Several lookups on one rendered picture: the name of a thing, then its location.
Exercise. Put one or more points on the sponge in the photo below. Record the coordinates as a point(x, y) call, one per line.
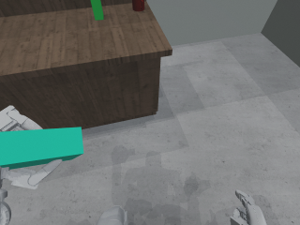
point(26, 148)

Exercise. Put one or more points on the left robot thigh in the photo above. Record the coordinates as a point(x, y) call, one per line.
point(113, 216)

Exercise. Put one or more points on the table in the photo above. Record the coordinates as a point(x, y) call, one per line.
point(62, 68)

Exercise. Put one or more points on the left robot hand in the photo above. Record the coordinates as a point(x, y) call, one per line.
point(12, 120)

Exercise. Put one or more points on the right robot hand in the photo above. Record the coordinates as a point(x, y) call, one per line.
point(253, 214)

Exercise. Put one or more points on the robot left forearm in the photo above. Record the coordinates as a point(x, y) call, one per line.
point(5, 211)

